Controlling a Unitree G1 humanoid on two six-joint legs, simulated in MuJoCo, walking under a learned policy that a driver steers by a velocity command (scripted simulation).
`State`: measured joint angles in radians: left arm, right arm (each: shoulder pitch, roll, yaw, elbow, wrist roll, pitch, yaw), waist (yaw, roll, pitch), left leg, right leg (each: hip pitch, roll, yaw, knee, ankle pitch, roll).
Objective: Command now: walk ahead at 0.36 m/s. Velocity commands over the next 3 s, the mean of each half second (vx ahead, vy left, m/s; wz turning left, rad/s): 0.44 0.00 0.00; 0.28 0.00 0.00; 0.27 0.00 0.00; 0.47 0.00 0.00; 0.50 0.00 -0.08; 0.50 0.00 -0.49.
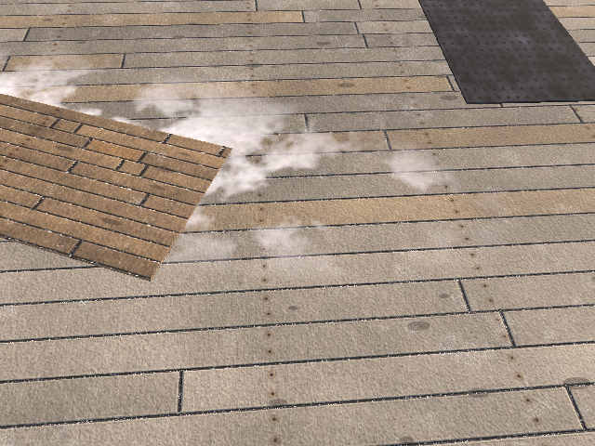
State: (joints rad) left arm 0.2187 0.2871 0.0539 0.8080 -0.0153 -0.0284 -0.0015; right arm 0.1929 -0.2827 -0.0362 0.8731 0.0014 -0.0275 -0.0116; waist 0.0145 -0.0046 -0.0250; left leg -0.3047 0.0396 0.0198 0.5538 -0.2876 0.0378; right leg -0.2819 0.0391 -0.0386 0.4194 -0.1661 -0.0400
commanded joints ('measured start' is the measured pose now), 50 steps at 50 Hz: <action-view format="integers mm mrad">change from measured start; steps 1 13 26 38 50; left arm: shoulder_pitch -125 -248 76 55 89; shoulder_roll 54 21 140 134 97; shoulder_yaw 7 3 38 29 13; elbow -88 -133 -40 40 102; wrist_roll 0 0 6 20 -2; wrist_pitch -16 -57 -50 -55 31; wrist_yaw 1 -32 -24 4 27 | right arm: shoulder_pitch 196 177 117 -88 -60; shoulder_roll -127 -160 -148 -28 -75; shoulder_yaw -35 -44 -40 -17 -17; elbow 23 9 -34 -91 -59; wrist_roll -1 7 44 -5 -8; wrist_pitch -23 -49 -92 -55 -23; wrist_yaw -6 -7 10 18 23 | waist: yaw -111 -101 65 13 -16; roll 44 123 -127 -50 91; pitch -11 86 -84 27 -118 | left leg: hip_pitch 287 218 -461 -171 222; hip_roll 119 165 58 29 257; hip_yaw -164 -119 -97 -13 -354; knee -206 -424 731 71 -211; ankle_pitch -103 167 -131 400 413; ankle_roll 86 126 3 -55 212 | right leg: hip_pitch -237 -335 413 102 -191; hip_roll -134 -80 -356 -192 -78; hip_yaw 162 8 510 46 112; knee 19 210 -171 -225 607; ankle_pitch -344 127 -244 551 -478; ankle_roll -63 59 -200 -149 83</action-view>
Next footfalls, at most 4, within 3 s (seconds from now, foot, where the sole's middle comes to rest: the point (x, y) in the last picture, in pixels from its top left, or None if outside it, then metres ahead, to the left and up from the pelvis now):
0.02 left None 0.05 0.12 -0.78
0.44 right None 0.33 -0.15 -0.78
0.90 left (280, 424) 0.57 0.06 -0.78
1.22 right None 0.49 -0.17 -0.78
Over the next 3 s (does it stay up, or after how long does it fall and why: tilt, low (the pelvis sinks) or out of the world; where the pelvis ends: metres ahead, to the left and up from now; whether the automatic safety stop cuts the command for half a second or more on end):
stays up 1.36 -0.02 0.00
